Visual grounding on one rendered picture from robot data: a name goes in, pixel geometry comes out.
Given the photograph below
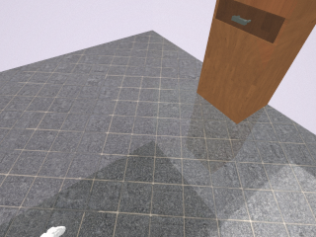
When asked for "drawer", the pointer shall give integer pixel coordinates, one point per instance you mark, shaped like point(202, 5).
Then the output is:
point(264, 25)

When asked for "left robot hand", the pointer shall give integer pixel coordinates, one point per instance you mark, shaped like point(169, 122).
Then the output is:
point(54, 231)

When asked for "handle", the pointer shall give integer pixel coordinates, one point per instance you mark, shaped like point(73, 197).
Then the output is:
point(239, 20)

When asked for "cabinet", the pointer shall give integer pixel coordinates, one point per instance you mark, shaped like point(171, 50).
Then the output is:
point(241, 72)

